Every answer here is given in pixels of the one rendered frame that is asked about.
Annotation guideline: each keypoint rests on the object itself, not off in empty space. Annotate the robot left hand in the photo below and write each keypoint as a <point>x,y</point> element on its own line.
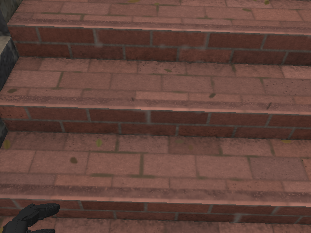
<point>29,216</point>

